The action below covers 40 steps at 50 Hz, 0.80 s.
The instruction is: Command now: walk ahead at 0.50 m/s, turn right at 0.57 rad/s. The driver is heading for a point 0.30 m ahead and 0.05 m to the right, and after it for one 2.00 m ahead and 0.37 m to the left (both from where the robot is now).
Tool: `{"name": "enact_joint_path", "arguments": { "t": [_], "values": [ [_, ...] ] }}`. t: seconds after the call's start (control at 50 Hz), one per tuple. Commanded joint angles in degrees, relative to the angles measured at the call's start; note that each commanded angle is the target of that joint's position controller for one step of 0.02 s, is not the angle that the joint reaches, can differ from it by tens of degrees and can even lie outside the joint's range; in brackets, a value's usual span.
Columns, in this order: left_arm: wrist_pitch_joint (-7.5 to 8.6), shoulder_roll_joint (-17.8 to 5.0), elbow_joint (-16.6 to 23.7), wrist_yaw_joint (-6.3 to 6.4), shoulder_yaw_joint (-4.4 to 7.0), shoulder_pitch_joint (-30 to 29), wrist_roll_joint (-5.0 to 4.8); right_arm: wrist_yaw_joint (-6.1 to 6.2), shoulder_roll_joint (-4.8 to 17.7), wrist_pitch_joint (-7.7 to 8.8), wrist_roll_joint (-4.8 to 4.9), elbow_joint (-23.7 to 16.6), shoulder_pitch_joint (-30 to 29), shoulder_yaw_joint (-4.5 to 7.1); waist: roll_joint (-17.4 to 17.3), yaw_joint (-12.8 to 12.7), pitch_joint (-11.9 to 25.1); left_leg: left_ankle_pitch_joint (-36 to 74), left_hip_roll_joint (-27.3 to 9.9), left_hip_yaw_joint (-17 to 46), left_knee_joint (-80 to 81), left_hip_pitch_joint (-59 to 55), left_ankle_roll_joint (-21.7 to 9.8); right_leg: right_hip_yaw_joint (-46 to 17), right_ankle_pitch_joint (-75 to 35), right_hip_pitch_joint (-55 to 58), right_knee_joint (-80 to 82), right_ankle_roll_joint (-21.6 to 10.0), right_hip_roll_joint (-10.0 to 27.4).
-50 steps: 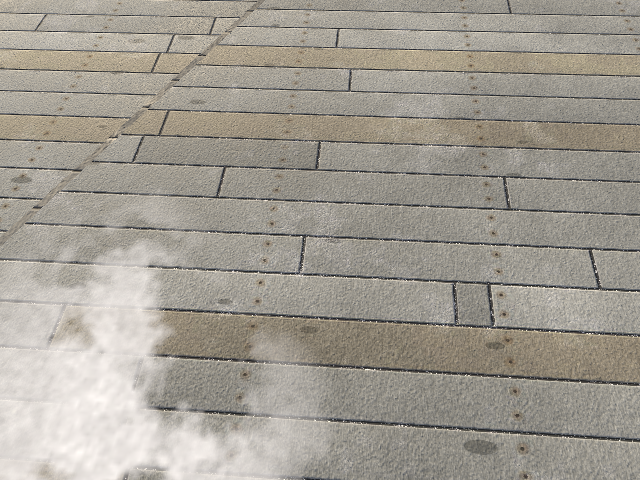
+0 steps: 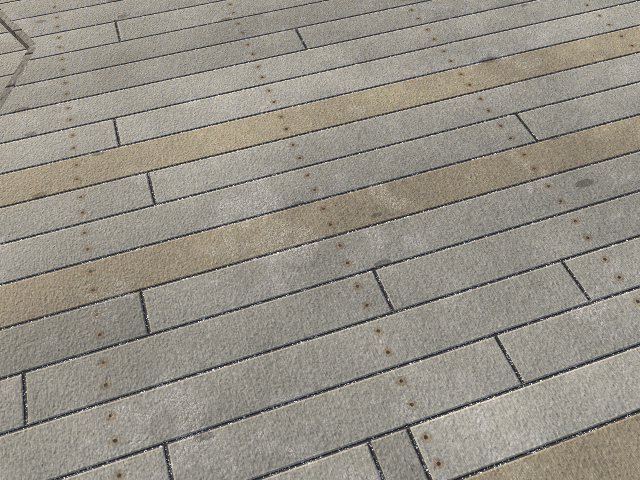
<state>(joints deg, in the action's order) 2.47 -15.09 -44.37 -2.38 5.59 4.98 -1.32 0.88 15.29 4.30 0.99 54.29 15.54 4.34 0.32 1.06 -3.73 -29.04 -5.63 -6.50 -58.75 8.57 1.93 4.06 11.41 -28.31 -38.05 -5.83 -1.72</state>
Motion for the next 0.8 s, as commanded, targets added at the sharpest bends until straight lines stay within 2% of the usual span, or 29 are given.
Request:
{"name": "enact_joint_path", "arguments": {
  "t": [0.02, 0.04, 0.06, 0.08, 0.1, 0.14, 0.16, 0.18, 0.22, 0.26, 0.3, 0.34, 0.38, 0.4, 0.42, 0.44, 0.46, 0.48, 0.5, 0.52, 0.54, 0.56, 0.58, 0.62, 0.66, 0.74, 0.76, 0.8],
  "values": [
    [1.4, -9.93, -0.48, 0.51, 2.47, 16.14, 0.43, -1.01, 6.57, 5.21, 2.06, -9.24, -7.75, 0.49, 3.25, -6.71, 13.44, 3.8, 2.01, 10.64, -19.61, 40.47, -3.37, -37.49, 0.13, 43.27, 21.85, -14.3, 18.09],
    [1.51, -7.44, 0.74, 0.51, 1.63, 11.05, 0.19, -0.42, 6.54, 5.09, 0.34, -7.95, -7.46, 0.78, -1.45, -3.92, 9.62, 7.97, -0.46, 10.55, -14.89, 36.24, -3.53, -30.33, -4.89, 34.12, 22.25, -11.79, 15.19],
    [1.73, -6.48, 1.79, 0.69, 1.2, 8.16, 0.56, -0.16, 7.17, 4.47, -0.48, -7.91, -5.97, 1.33, 0.8, -1.52, 8.3, 10.07, -1.83, 10.98, -11.06, 31.14, -2.86, -26.88, -11.53, 26.75, 22.78, -11.74, 14.08],
    [1.81, -5.91, 2.41, 0.93, 0.91, 6.87, 0.83, -0.26, 7.45, 3.53, -0.67, -7.88, -4.8, 1.63, 1.1, -0.1, 7.94, 10.96, -2.55, 11.31, -8.92, 27.78, -2.11, -25.26, -12.94, 22.79, 24.07, -11.55, 12.91],
    [1.95, -6.12, 2.49, 1.22, 0.91, 7.01, 0.6, -0.3, 7.06, 2.85, -0.92, -8.12, -4.66, 1.74, 0.91, 0.44, 7.49, 11.8, -2.54, 10.92, -6.04, 26.46, -1.35, -23.63, -14.31, 20.54, 24.84, -11.34, 11.93],
    [2.05, -8.13, 2.55, 2.14, 1.24, 8.22, 0.54, 0.07, 5.5, 1.73, -1.69, -8.99, -6.85, 1.49, -0.12, 0.48, 5.74, 15.68, -1.36, 9.32, -1.02, 27.1, 0.36, -20.15, -20.94, 17.36, 25.46, -10.91, 10.53],
    [1.97, -9.85, 2.47, 2.61, 1.65, 9.07, 0.81, 0.27, 4.96, 1.57, -1.86, -10.04, -8.92, 1.17, 1.75, 0.23, 4.6, 17.42, -0.58, 8.85, 3.18, 26.88, 1.38, -18.88, -28.15, 15.24, 24.63, -11.08, 10.6],
    [1.71, -9.29, 2.23, 3.04, 1.48, 9.16, 0.84, 0.18, 4.57, 1.52, -1.9, -10.32, -9.99, 0.89, 2.17, -0.05, 4.07, 20.64, 0.09, 8.08, 8.12, 26.23, 1.8, -15.35, -32.95, 14.7, 23.6, -9.69, 9.08],
    [1.08, -7.48, 1.42, 3.54, 0.95, 10.71, 0.83, -0.53, 2.76, 1.85, -1.72, -10.3, -12.47, 0.08, 3.67, -1.92, 5.09, 30.26, 2.21, 6.13, 18.23, 22.01, 0.96, -10.08, -34.21, 14.25, 22.08, -6.31, 5.85],
    [0.97, -6.54, 0.05, 3.75, 0.39, 13.33, 1.0, -1.54, 2.44, 2.25, -1.25, -10.58, -14.58, -0.38, 4.75, -4.09, 6.39, 39.48, 3.23, 5.75, 23.6, 19.14, -0.14, -10.01, -31.7, 16.09, 21.88, -4.96, 6.83],
    [1.07, -6.32, -0.8, 3.77, -0.04, 13.22, 1.47, -2.1, 3.45, 2.21, -1.09, -10.69, -15.24, -0.37, 5.31, -4.37, 6.33, 39.92, 3.31, 6.49, 26.45, 18.88, -1.55, -10.81, -29.95, 19.33, 20.77, -4.53, 8.77],
    [1.14, -6.64, -1.35, 3.71, -0.11, 11.84, 1.88, -2.59, 5.17, 2.32, -1.28, -10.8, -14.79, -0.05, 5.37, -3.65, 6.18, 35.23, 3.46, 7.23, 27.74, 19.21, -3.5, -11.83, -30.95, 22.9, 17.74, -4.2, 11.03],
    [0.92, -7.37, -1.45, 3.93, 0.01, 9.39, 1.67, -2.93, 7.2, 2.59, -1.62, -9.88, -10.66, 0.65, 4.98, -0.83, 7.17, 31.86, 5.02, 6.38, 30.54, 15.67, -5.56, -11.47, -35.87, 25.32, 11.6, -2.77, 11.05],
    [0.67, -7.57, -1.2, 4.23, 0.04, 8.71, 1.41, -2.96, 8.87, 2.72, -1.97, -8.81, -6.65, 1.34, 3.89, 1.16, 8.9, 37.17, 5.85, 5.77, 33.42, 10.57, -6.73, -9.87, -37.84, 25.61, 4.81, -1.04, 8.43],
    [0.59, -7.06, -0.15, 4.49, -0.17, 10.81, 2.25, -2.9, 12.51, 2.76, -2.57, -9.02, -3.65, 2.18, -2.17, 0.69, 13.76, 57.75, -0.04, 13.4, 31.07, 0.18, -10.07, -7.63, -26.7, 20.41, -7.69, 1.7, 3.74],
    [0.87, -4.56, -0.03, 4.4, -1.07, 17.46, 2.43, -2.76, 14.55, 1.98, -3.18, -10.01, -2.12, 2.32, -13.07, -1.32, 20.69, 70.89, -12.42, 30.13, 30.24, -15.77, -21.16, -5.23, 4.85, 4.13, -28.2, 6.46, -3.18],
    [0.69, -5.63, 0.0, 3.83, -1.34, 17.36, 2.28, -2.84, 10.51, 1.04, -2.1, -9.8, -0.7, 1.3, -14.13, -0.11, 24.76, 62.83, -15.21, 40.51, 35.31, -18.81, -24.39, -9.35, 26.39, -2.83, -35.01, 7.29, -4.72],
    [-0.06, -8.2, 0.52, 3.6, -0.62, 14.35, 1.08, -2.75, 9.4, 0.26, -1.01, -11.23, -3.72, 1.06, -8.78, 0.06, 20.51, 46.39, -13.38, 38.5, 36.52, -14.12, -22.17, -11.6, 24.0, -6.58, -39.66, 7.34, -1.76],
    [-1.09, -7.88, 1.21, 3.83, -0.53, 10.17, 1.12, -2.33, 7.99, -0.82, -0.78, -12.29, -6.47, 0.59, -2.86, 0.34, 15.01, 33.22, -10.78, 34.47, 39.44, -6.65, -19.2, -10.26, 20.6, -8.25, -39.35, 7.29, -0.3],
    [-2.01, -7.83, 2.01, 4.15, -0.39, 8.81, 0.96, -1.85, 8.74, -1.57, -0.93, -12.96, -8.04, 0.72, -2.96, -0.59, 11.32, 25.74, -10.66, 34.11, 41.49, 0.85, -19.2, -10.14, 18.21, -7.77, -36.6, 7.5, 1.0],
    [-2.7, -8.1, 2.45, 4.61, -0.1, 8.17, 1.31, -1.42, 8.67, -2.07, -1.1, -13.53, -9.14, 0.71, -3.32, -1.37, 9.11, 21.77, -8.44, 32.02, 42.9, 6.02, -17.87, -10.3, 16.65, -5.51, -31.35, 7.51, 2.47],
    [-2.97, -7.03, 2.62, 4.91, -0.25, 8.17, 1.51, -1.12, 8.54, -2.77, -1.48, -13.84, -9.93, 0.78, -5.05, -2.13, 8.36, 17.78, -5.05, 29.02, 43.91, 9.81, -15.78, -9.31, 15.12, -2.44, -24.8, 7.5, 2.25],
    [-2.88, -5.5, 2.4, 5.23, -0.57, 8.34, 1.55, -0.78, 8.82, -3.24, -1.77, -14.17, -9.93, 1.05, -6.69, -2.2, 8.52, 17.43, -2.52, 26.69, 44.26, 11.44, -14.53, -7.71, 14.22, -0.01, -19.86, 7.67, 1.13],
    [-2.5, -4.6, 2.25, 5.53, -0.83, 8.45, 1.7, -0.13, 9.91, -3.58, -1.46, -14.64, -8.45, 1.68, -8.06, -1.58, 11.05, 19.74, -2.21, 26.59, 43.53, 10.26, -14.72, -7.66, 12.13, 2.33, -14.06, 8.41, 0.24],
    [-2.37, -4.8, 2.43, 5.53, -0.87, 7.76, 1.56, 0.33, 10.64, -3.94, -0.85, -15.4, -8.42, 2.21, -8.21, -1.09, 12.5, 16.31, -2.22, 27.84, 43.5, 9.86, -14.29, -8.26, 8.96, 4.14, -9.44, 8.77, -0.09],
    [-1.85, -5.51, 3.2, 5.18, -0.64, 6.16, 1.16, 0.75, 10.54, -4.98, -0.52, -16.4, -7.94, 2.46, -9.38, -0.32, 11.38, 10.7, -2.07, 32.12, 43.34, 9.02, -12.95, -8.99, 7.47, 5.75, -2.05, 8.49, -0.8],
    [-1.53, -5.59, 3.22, 4.95, -0.57, 6.4, 1.02, 0.85, 10.48, -5.3, -0.45, -16.62, -7.8, 2.49, -9.56, -0.42, 10.93, 10.31, -1.84, 32.98, 42.94, 8.82, -12.57, -8.9, 7.04, 6.77, 0.73, 8.09, -0.96],
    [-0.82, -5.7, 2.46, 4.37, -0.28, 9.07, 0.77, 1.13, 10.25, -6.04, 0.02, -17.27, -8.45, 2.46, -9.46, -2.34, 10.15, 9.5, 0.07, 32.93, 41.06, 10.65, -10.81, -7.65, 2.11, 12.83, 10.64, 6.6, -1.11]
  ]
}}
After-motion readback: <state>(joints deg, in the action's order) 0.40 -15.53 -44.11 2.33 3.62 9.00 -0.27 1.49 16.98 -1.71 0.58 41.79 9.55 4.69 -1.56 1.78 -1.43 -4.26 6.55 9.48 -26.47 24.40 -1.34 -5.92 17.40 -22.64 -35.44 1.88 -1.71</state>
